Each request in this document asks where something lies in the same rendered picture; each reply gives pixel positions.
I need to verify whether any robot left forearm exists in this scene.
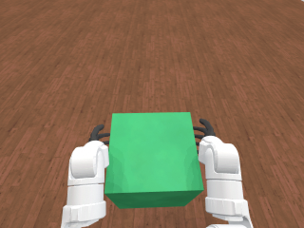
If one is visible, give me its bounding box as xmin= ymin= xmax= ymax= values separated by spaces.
xmin=61 ymin=141 xmax=109 ymax=228

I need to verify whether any robot right forearm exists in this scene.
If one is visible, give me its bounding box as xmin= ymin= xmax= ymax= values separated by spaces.
xmin=198 ymin=136 xmax=254 ymax=228

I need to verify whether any carton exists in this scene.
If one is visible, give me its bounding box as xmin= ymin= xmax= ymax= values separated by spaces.
xmin=104 ymin=112 xmax=204 ymax=209

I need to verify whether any left robot hand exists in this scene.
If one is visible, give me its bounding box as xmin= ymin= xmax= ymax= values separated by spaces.
xmin=88 ymin=124 xmax=110 ymax=151

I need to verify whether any right robot hand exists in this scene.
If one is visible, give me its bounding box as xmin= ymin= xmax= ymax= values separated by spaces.
xmin=193 ymin=118 xmax=216 ymax=153

